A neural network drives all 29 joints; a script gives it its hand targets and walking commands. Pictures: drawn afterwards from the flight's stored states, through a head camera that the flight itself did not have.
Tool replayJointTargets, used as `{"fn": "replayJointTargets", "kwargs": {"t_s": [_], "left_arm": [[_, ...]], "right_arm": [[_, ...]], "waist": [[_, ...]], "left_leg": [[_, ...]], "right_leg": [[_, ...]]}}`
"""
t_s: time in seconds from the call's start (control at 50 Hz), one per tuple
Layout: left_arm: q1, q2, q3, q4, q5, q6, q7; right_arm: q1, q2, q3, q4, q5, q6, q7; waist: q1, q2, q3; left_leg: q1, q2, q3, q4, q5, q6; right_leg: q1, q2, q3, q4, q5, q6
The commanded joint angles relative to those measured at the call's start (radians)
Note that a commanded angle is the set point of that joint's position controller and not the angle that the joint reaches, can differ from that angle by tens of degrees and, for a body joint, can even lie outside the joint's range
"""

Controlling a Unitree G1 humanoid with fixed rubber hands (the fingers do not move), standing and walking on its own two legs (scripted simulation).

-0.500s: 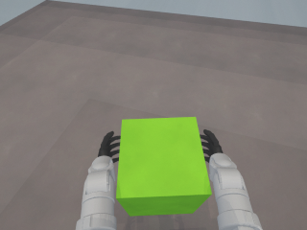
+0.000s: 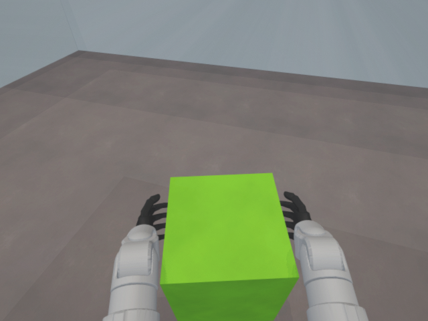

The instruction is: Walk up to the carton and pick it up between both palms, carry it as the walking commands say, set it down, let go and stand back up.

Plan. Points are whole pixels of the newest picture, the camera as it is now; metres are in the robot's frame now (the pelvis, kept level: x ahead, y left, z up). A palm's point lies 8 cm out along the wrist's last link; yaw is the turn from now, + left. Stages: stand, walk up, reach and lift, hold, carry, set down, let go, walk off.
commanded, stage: reach and lift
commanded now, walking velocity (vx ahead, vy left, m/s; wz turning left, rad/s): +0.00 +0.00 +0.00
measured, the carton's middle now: (224, 252) +0.29 +0.02 -0.03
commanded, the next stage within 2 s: hold in 1.00 s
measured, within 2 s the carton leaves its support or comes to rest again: neither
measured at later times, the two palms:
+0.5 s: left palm (152, 227) +0.29 +0.16 +0.05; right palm (307, 230) +0.29 -0.14 +0.05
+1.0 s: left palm (153, 235) +0.28 +0.15 +0.04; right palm (310, 237) +0.28 -0.14 +0.04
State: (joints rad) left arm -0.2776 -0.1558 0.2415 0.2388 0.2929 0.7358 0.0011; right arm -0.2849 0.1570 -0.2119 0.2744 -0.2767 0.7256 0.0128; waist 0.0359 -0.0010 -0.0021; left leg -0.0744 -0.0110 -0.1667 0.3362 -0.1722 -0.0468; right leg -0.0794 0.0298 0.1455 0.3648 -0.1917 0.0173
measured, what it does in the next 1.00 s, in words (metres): stands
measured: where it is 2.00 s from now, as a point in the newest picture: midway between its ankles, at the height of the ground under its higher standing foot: outside the picture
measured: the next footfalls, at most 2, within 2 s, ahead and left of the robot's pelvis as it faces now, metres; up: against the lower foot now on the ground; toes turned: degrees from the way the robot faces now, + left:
none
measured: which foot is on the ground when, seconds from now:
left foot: down 0.00-1.00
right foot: down 0.00-1.00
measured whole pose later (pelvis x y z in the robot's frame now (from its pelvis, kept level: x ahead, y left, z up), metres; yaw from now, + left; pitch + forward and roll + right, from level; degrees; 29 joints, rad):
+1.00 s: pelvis +0.00 +0.00 +0.00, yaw +1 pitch -6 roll +0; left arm -0.23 -0.14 0.18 0.19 0.28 0.77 0.01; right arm -0.23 0.14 -0.18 0.19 -0.26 0.78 0.01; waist -0.01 0.00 0.02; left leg -0.06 -0.01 -0.16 0.34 -0.18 -0.04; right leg -0.05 0.02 0.13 0.35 -0.19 0.02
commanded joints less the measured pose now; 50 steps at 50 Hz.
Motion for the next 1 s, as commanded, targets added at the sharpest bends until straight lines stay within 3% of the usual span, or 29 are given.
{"fn": "replayJointTargets", "kwargs": {"t_s": [0.0, 0.08, 0.24, 0.66, 0.98], "left_arm": [[-0.501, -0.954, -0.553, -0.014, -0.259, -0.015, -0.255], [-0.545, -0.946, -0.55, -0.008, -0.266, -0.015, -0.263], [-0.575, -0.935, -0.548, 0.01, -0.265, -0.017, -0.262], [-0.43, -0.947, -0.588, -0.071, -0.268, -0.011, -0.232], [-0.416, -0.909, -0.607, -0.112, -0.281, -0.007, -0.244]], "right_arm": [[-0.554, 0.914, 0.54, -0.05, 0.258, -0.033, 0.251], [-0.584, 0.924, 0.525, -0.045, 0.256, -0.027, 0.247], [-0.613, 0.916, 0.515, -0.041, 0.26, -0.017, 0.247], [-0.48, 0.862, 0.546, -0.143, 0.273, -0.008, 0.245], [-0.447, 0.891, 0.576, -0.166, 0.283, 0.003, 0.228]], "waist": [[-0.011, 0.001, -0.208], [-0.029, -0.007, -0.21], [-0.035, -0.004, -0.217], [-0.049, 0.008, -0.26], [-0.045, -0.011, -0.223]], "left_leg": [[0.053, -0.101, 0.118, -0.04, 0.097, 0.012], [0.033, -0.106, 0.124, -0.031, 0.057, 0.012], [0.029, -0.105, 0.126, -0.033, 0.036, 0.012], [0.109, -0.102, 0.098, -0.034, 0.24, 0.004], [0.071, -0.109, 0.104, -0.028, 0.149, 0.022]], "right_leg": [[0.029, 0.074, -0.094, -0.07, 0.072, -0.001], [0.036, 0.069, -0.093, -0.072, 0.042, 0.0], [0.042, 0.071, -0.103, -0.07, 0.032, 0.004], [0.081, 0.088, -0.108, -0.063, 0.239, 0.003], [0.069, 0.075, -0.096, -0.063, 0.171, 0.011]]}}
